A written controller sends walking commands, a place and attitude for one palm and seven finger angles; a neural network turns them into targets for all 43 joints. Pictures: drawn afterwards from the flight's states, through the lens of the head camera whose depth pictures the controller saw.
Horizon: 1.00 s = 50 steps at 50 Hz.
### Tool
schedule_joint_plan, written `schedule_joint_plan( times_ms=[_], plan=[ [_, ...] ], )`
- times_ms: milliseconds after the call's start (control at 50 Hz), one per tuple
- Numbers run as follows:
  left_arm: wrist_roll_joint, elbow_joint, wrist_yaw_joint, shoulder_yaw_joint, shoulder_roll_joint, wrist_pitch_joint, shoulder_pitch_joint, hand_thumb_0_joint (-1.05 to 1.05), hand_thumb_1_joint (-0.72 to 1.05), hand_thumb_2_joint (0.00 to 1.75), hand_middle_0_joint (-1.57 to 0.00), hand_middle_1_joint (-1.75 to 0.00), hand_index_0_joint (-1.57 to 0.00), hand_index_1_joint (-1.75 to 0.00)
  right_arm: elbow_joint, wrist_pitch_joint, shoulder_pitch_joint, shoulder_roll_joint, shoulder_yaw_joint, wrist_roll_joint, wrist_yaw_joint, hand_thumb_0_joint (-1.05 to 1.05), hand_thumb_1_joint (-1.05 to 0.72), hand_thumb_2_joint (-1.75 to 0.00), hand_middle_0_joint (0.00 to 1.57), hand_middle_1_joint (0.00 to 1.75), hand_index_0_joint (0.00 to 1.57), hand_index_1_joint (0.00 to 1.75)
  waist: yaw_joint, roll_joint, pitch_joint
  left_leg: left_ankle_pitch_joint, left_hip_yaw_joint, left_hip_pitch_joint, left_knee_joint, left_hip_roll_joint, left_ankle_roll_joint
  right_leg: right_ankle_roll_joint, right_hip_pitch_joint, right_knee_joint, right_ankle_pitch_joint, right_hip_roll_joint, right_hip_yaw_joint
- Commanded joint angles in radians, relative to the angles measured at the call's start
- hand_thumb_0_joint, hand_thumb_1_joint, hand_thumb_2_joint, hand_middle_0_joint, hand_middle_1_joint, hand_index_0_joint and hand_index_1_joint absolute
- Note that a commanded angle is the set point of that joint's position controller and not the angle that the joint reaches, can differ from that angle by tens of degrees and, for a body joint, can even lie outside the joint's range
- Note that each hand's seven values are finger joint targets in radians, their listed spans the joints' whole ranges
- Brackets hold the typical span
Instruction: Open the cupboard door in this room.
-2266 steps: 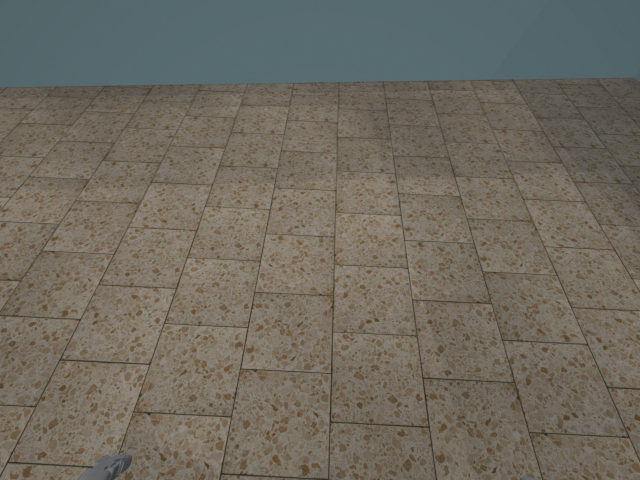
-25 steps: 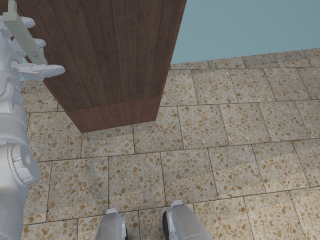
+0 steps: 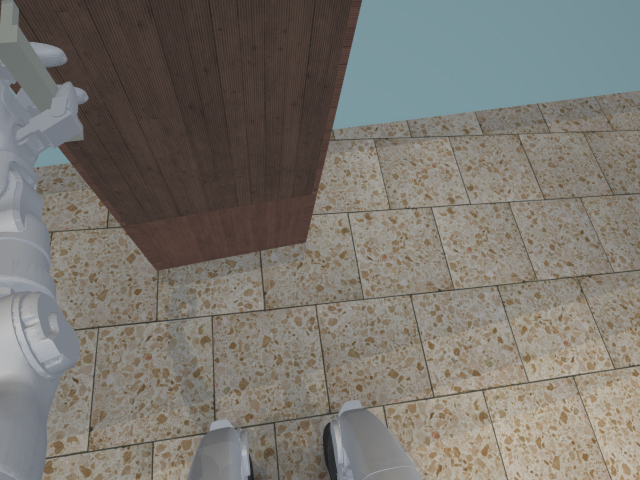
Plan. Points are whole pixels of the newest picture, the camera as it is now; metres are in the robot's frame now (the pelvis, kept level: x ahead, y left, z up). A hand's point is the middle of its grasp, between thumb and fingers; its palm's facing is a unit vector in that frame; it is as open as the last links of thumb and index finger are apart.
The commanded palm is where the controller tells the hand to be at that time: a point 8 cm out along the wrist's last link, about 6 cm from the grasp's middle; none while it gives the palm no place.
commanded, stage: pull the door open along its arc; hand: left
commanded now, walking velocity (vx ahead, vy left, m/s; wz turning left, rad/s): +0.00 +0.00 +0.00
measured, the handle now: (43, 77) +0.58 +0.26 +0.07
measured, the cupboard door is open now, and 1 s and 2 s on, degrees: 0 42 41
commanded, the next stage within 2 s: open thumb and fingers to let go in 0.98 s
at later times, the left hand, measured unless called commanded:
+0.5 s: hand (83, 166) +0.46 +0.21 +0.07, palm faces +0.10 -0.99 +0.00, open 6.0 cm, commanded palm +0.41 +0.24 +0.07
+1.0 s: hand (227, 281) +0.32 +0.07 +0.07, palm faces +0.44 -0.90 -0.03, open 6.2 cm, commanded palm +0.26 +0.11 +0.07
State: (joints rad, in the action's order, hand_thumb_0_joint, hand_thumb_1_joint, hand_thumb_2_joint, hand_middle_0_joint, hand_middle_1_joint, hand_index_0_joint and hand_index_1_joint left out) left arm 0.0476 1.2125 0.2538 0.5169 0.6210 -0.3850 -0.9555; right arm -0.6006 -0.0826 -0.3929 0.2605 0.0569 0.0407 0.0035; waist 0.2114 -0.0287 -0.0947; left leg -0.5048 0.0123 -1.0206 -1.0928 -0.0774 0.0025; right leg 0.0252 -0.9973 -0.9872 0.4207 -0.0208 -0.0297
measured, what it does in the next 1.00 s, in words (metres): stands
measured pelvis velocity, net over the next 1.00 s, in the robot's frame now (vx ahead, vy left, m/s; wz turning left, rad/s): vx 0.02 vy -0.03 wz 0.06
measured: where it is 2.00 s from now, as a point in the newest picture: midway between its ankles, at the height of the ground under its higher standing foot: outside the picture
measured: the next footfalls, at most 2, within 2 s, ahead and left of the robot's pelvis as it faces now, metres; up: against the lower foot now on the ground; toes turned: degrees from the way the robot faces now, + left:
none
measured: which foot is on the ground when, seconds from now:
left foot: down 0.00-1.00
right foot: down 0.00-1.00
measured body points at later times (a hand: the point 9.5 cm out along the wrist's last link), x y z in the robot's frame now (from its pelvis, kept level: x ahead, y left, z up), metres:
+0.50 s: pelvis +0.01 +0.00 +0.02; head +0.12 +0.02 +0.45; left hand +0.45 +0.26 +0.07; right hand +0.03 -0.26 -0.10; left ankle -0.01 +0.11 -0.66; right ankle +0.02 -0.14 -0.66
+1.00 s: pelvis +0.02 -0.03 +0.03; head +0.06 -0.04 +0.48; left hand +0.29 +0.11 +0.08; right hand +0.21 -0.22 -0.07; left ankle -0.01 +0.11 -0.66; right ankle +0.02 -0.14 -0.66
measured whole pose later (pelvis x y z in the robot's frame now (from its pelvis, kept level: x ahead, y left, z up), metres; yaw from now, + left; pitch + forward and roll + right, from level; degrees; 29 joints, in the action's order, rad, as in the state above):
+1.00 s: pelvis +0.02 -0.03 +0.03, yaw +3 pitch +12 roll +0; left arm -0.11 0.21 -0.58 -0.16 -0.11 -0.25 0.05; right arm -0.54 -0.03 -0.18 0.14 0.02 0.09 -0.04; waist 0.01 -0.02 -0.14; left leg -0.47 0.01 -0.64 -0.91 -0.05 -0.04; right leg -0.02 -0.66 -0.91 0.46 0.01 -0.03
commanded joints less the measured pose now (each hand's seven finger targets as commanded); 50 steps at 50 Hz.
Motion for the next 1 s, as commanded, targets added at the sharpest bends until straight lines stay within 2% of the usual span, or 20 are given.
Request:
schedule_joint_plan(
  times_ms=[0,60,80,120,180,280,320,380,460,480,500,520,560,640,660,680,740,760,920,980],
  plan=[
    [0.014,-0.219,-0.030,0.054,0.349,-0.059,-0.382,0.00,0.90,0.90,-0.40,-1.35,-0.40,-1.35,0.031,0.005,-0.202,0.190,-0.072,-0.002,0.009,0.00,-0.90,-0.90,0.20,0.30,0.20,0.30,-0.031,-0.167,-0.531,0.514,0.026,0.376,0.095,0.037,0.018,-0.030,0.262,0.065,-0.399,-0.036,-0.018],
    [0.018,-0.224,-0.031,0.060,0.353,-0.064,-0.372,0.00,0.90,0.90,-0.40,-1.35,-0.40,-1.35,0.041,0.006,-0.200,0.193,-0.071,-0.001,0.010,0.00,-0.90,-0.90,0.20,0.30,0.20,0.30,-0.033,-0.144,-0.522,0.493,0.024,0.355,0.100,0.039,0.021,-0.031,0.282,0.069,-0.397,-0.037,-0.014],
    [0.019,-0.238,-0.031,-0.016,0.272,-0.065,-0.453,0.00,0.90,0.90,-0.40,-1.35,-0.40,-1.35,0.031,0.010,-0.192,0.187,-0.069,-0.002,0.008,0.00,-0.90,-0.90,0.20,0.30,0.20,0.30,0.006,-0.171,-0.514,0.469,0.023,0.363,0.096,0.039,0.021,-0.025,0.240,0.071,-0.374,-0.036,-0.013],
    [0.028,-0.220,-0.031,-0.009,0.241,-0.065,-0.382,0.00,0.90,0.90,-0.40,-1.35,-0.40,-1.35,0.026,0.016,-0.201,0.189,-0.077,0.000,0.004,0.00,-0.90,-0.90,0.20,0.30,0.20,0.30,-0.013,-0.145,-0.509,0.468,0.026,0.382,0.104,0.036,0.016,-0.029,0.234,0.077,-0.353,-0.039,-0.023],
    [0.037,-0.287,-0.032,0.008,0.250,-0.081,-0.329,0.00,0.90,0.90,-0.40,-1.35,-0.40,-1.35,0.035,0.014,-0.199,0.190,-0.083,0.001,0.000,0.00,-0.90,-0.90,0.20,0.30,0.20,0.30,-0.044,-0.187,-0.594,0.535,0.025,0.440,0.107,0.038,0.011,-0.034,0.267,0.069,-0.397,-0.038,-0.020],
    [0.071,-0.346,-0.026,-0.013,0.170,-0.070,-0.145,0.00,0.90,0.90,-0.40,-1.35,-0.40,-1.35,0.063,0.011,-0.174,0.181,-0.092,-0.013,-0.008,0.00,-0.90,-0.90,0.20,0.30,0.20,0.30,-0.078,-0.117,-0.550,0.525,0.007,0.421,0.139,0.043,0.014,-0.035,0.329,0.090,-0.421,-0.043,-0.025],
    [0.090,-0.384,-0.026,-0.043,0.109,-0.058,-0.062,0.00,0.90,0.90,-0.40,-1.35,-0.40,-1.35,0.077,0.011,-0.154,0.173,-0.096,-0.020,-0.013,0.00,-0.90,-0.90,0.20,0.30,0.20,0.30,-0.089,-0.102,-0.512,0.493,-0.008,0.404,0.158,0.049,0.017,-0.034,0.355,0.105,-0.419,-0.043,-0.026],
    [0.114,-0.505,-0.036,-0.079,0.037,-0.058,0.063,0.00,0.90,0.90,-0.40,-1.35,-0.40,-1.35,0.102,0.017,-0.128,0.163,-0.104,-0.031,-0.019,0.00,-0.90,-0.90,0.20,0.30,0.20,0.30,-0.118,-0.113,-0.519,0.543,-0.013,0.446,0.180,0.051,0.013,-0.038,0.388,0.113,-0.451,-0.040,-0.029],
    [0.148,-0.630,-0.066,-0.155,-0.108,-0.055,0.257,0.00,0.90,0.90,-0.40,-1.35,-0.40,-1.35,0.130,0.033,-0.088,0.146,-0.110,-0.040,-0.029,0.00,-0.90,-0.90,0.20,0.30,0.20,0.30,-0.138,-0.057,-0.453,0.527,-0.023,0.433,0.210,0.055,0.013,-0.039,0.427,0.129,-0.459,-0.038,-0.035],
    [0.207,-0.699,-0.215,-0.045,-0.150,-0.047,0.249,0.00,0.90,0.90,-0.40,-1.35,-0.40,-1.35,0.136,0.044,-0.047,0.120,-0.110,-0.030,-0.031,0.00,-0.90,-0.90,0.20,0.30,0.20,0.30,-0.199,-0.045,-0.415,0.519,-0.022,0.390,0.227,0.056,-0.001,-0.032,0.426,0.131,-0.433,-0.032,-0.053],
    [0.182,-0.741,-0.297,-0.132,-0.247,-0.043,0.277,0.00,0.90,0.90,-0.40,-1.35,-0.40,-1.35,0.128,0.059,-0.037,0.117,-0.112,-0.025,-0.041,0.00,-0.90,-0.90,0.20,0.30,0.20,0.30,-0.169,-0.081,-0.418,0.522,-0.023,0.419,0.224,0.056,-0.009,-0.029,0.406,0.128,-0.414,-0.031,-0.053],
    [0.172,-0.776,-0.348,-0.171,-0.319,-0.039,0.345,0.00,0.90,0.90,-0.40,-1.35,-0.40,-1.35,0.129,0.071,-0.030,0.108,-0.114,-0.025,-0.051,0.00,-0.90,-0.90,0.20,0.30,0.20,0.30,-0.172,-0.077,-0.396,0.539,-0.019,0.430,0.228,0.050,-0.018,-0.031,0.389,0.127,-0.397,-0.029,-0.065],
    [0.137,-0.830,-0.446,-0.189,-0.352,-0.038,0.461,0.00,0.90,0.90,-0.40,-1.35,-0.40,-1.35,0.128,0.081,-0.021,0.109,-0.116,-0.011,-0.063,0.00,-0.90,-0.90,0.20,0.30,0.20,0.30,-0.184,0.012,-0.387,0.566,-0.020,0.423,0.228,0.049,-0.016,-0.036,0.426,0.124,-0.427,-0.028,-0.067],
    [0.013,-0.991,-0.638,-0.334,-0.504,-0.027,0.554,0.00,0.90,0.90,-0.40,-1.35,-0.40,-1.35,0.144,0.090,0.043,0.079,-0.114,0.010,-0.081,0.00,-0.90,-0.90,0.20,0.30,0.20,0.30,-0.197,-0.035,-0.379,0.552,-0.033,0.447,0.241,0.051,-0.023,-0.044,0.449,0.113,-0.422,-0.010,-0.063],
    [-0.021,-1.030,-0.686,-0.339,-0.502,-0.024,0.568,0.00,0.90,0.90,-0.40,-1.35,-0.40,-1.35,0.150,0.092,0.053,0.078,-0.117,0.014,-0.081,0.00,-0.90,-0.90,0.20,0.30,0.20,0.30,-0.201,-0.003,-0.392,0.539,-0.030,0.449,0.244,0.051,-0.020,-0.046,0.468,0.115,-0.413,-0.009,-0.061],
    [-0.055,-1.056,-0.727,-0.382,-0.544,-0.013,0.604,0.00,0.90,0.90,-0.40,-1.35,-0.40,-1.35,0.157,0.092,0.076,0.069,-0.117,0.018,-0.082,0.00,-0.90,-0.90,0.20,0.30,0.20,0.30,-0.204,-0.006,-0.382,0.520,-0.032,0.450,0.251,0.052,-0.019,-0.047,0.473,0.115,-0.405,-0.006,-0.061],
    [-0.099,-1.100,-0.829,-0.426,-0.609,0.008,0.670,0.00,0.90,0.90,-0.40,-1.35,-0.40,-1.35,0.165,0.093,0.125,0.053,-0.115,0.027,-0.073,0.00,-0.90,-0.90,0.20,0.30,0.20,0.30,-0.215,0.062,-0.361,0.445,-0.032,0.434,0.263,0.061,-0.017,-0.050,0.516,0.132,-0.384,0.003,-0.054],
    [-0.112,-1.090,-0.851,-0.454,-0.630,0.020,0.713,0.00,0.90,0.90,-0.40,-1.35,-0.40,-1.35,0.170,0.093,0.139,0.051,-0.113,0.030,-0.067,0.00,-0.90,-0.90,0.20,0.30,0.20,0.30,-0.208,0.111,-0.338,0.413,-0.027,0.422,0.266,0.062,-0.013,-0.049,0.521,0.145,-0.370,0.001,-0.051],
    [-0.179,-1.258,-0.877,-0.599,-0.723,0.062,0.947,0.00,0.90,0.90,-0.40,-1.35,-0.40,-1.35,0.194,0.090,0.242,-0.002,-0.091,0.041,-0.029,0.00,-0.90,-0.90,0.20,0.30,0.20,0.30,-0.235,0.096,-0.291,0.369,-0.042,0.450,0.277,0.077,-0.009,-0.052,0.589,0.191,-0.387,0.023,-0.023],
    [-0.178,-1.276,-0.885,-0.685,-0.800,0.086,0.872,0.00,0.90,0.90,-0.40,-1.35,-0.40,-1.35,0.186,0.100,0.270,-0.010,-0.083,0.044,-0.023,0.00,-0.90,-0.90,0.20,0.30,0.20,0.30,-0.208,0.065,-0.243,0.349,-0.031,0.452,0.264,0.079,-0.010,-0.049,0.547,0.201,-0.366,0.028,-0.023]
  ],
)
